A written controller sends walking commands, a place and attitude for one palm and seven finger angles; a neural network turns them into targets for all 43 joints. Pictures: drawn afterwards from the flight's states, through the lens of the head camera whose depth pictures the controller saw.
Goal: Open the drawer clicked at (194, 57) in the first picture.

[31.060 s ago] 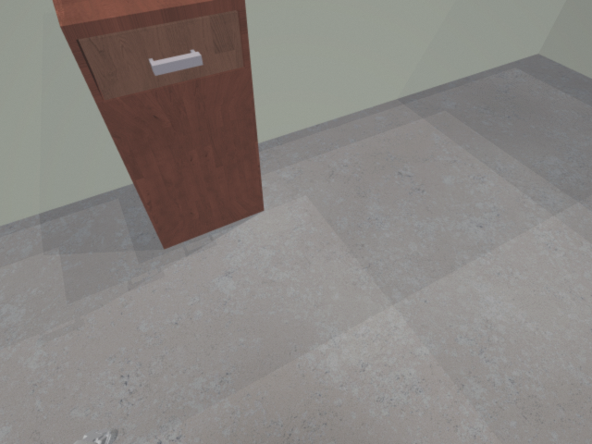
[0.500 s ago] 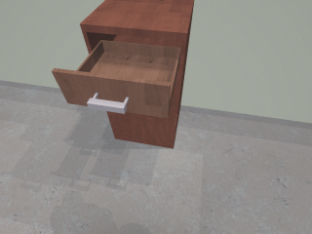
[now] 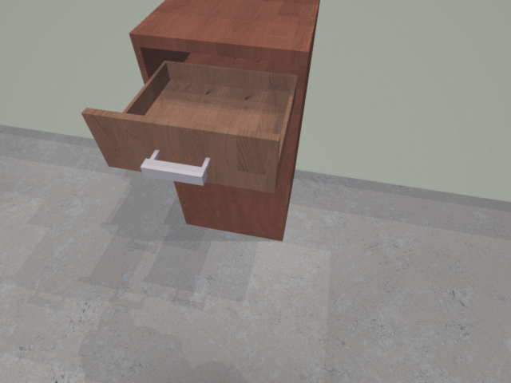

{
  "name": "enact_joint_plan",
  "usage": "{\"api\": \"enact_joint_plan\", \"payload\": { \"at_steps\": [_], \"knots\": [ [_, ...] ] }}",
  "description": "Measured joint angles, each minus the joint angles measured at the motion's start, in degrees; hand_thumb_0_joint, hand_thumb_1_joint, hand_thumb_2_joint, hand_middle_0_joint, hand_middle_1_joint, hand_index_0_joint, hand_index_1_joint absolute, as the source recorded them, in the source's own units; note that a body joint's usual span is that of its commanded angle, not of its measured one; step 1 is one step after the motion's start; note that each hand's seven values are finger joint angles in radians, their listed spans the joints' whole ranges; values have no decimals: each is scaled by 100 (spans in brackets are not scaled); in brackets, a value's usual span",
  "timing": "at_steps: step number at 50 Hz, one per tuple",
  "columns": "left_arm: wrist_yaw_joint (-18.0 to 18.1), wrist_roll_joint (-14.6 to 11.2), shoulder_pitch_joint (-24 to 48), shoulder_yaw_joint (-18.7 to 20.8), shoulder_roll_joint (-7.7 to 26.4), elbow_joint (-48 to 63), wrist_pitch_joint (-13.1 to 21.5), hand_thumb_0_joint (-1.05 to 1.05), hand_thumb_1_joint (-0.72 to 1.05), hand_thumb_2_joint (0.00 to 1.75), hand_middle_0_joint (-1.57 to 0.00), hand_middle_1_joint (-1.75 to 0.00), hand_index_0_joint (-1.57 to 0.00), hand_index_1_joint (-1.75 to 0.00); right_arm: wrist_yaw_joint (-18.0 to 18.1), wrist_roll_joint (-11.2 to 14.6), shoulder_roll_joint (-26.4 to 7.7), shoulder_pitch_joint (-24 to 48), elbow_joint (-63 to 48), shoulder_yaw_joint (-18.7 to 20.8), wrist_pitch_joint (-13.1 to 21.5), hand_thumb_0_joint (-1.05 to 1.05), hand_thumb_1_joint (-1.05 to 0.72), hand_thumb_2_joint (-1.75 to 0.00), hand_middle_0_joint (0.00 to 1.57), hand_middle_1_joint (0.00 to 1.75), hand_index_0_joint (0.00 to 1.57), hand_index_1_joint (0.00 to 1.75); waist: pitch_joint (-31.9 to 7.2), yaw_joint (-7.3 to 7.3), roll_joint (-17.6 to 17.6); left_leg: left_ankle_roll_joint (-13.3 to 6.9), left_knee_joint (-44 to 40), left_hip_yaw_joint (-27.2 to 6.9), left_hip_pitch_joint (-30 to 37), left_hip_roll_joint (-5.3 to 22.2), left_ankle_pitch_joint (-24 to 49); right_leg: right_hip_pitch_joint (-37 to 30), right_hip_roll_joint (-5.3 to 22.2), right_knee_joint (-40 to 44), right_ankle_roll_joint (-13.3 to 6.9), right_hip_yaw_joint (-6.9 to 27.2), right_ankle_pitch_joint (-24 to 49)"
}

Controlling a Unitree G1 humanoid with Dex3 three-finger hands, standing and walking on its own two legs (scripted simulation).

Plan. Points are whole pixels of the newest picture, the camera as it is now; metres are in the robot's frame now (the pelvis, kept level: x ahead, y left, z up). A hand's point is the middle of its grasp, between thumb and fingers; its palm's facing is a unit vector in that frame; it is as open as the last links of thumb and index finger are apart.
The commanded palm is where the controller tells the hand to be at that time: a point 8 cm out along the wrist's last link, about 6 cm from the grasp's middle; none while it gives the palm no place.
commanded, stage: look to check the result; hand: left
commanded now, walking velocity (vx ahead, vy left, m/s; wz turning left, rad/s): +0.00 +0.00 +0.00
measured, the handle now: (178, 164) +0.53 +0.20 +0.00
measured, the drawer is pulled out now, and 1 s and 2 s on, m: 0.29 0.29 0.29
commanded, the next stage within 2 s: stand and wait in 0.06 s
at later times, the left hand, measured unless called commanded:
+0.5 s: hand out of the picture +0.01 +0.17 -0.17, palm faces +0.02 -0.98 -0.19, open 7.4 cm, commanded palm none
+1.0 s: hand out of the picture +0.02 +0.18 -0.17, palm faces +0.02 -0.98 -0.20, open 7.4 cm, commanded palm none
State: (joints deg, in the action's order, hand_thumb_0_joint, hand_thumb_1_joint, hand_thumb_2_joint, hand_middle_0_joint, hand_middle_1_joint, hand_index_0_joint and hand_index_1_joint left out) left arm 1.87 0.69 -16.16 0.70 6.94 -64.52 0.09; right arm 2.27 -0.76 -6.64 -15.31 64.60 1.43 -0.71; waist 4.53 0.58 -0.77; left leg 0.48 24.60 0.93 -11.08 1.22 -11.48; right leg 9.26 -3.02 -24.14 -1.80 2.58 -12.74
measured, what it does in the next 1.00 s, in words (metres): stands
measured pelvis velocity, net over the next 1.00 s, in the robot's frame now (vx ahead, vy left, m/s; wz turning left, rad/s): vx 0.01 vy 0.00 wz -0.01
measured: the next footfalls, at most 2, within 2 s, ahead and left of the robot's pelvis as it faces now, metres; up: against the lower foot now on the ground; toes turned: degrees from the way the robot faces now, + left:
none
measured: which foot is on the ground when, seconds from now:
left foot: down 0.00-1.00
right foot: down 0.00-1.00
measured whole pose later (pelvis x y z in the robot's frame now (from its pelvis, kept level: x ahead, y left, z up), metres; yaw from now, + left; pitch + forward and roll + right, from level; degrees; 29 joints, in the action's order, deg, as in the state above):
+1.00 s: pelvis +0.01 +0.00 +0.00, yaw +0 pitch -2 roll +0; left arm 1.8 0.7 -14.8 0.9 8.7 -64.4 0.5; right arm 2.2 -0.6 -7.8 -13.7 65.1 1.8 -0.3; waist 4.5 0.6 -0.3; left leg 0.2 22.7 1.5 -9.0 0.9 -11.8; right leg 7.4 -2.6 -22.6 -1.5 3.2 -13.0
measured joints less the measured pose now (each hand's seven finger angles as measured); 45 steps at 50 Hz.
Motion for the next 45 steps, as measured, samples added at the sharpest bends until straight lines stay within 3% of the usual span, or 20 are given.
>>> {"api": "enact_joint_plan", "payload": {
  "at_steps": [45],
  "knots": [
    [-3,-3,130,16,145,2,27,1,90,90,-20,-29,-20,-30,-1,15,-102,148,46,27,47,0,-91,-90,20,30,20,30,4,1,46,-28,-184,64,200,-40,-27,-160,45,129,34,65,-39]
  ]
}}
